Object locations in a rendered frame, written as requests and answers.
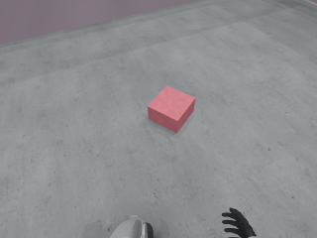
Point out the robot left shin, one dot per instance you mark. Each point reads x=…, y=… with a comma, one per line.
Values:
x=137, y=218

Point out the robot right hand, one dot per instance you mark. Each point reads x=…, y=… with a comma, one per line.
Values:
x=245, y=230

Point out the carton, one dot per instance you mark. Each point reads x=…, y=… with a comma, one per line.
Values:
x=171, y=108

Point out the robot left thigh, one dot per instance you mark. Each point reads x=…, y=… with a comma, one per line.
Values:
x=132, y=228

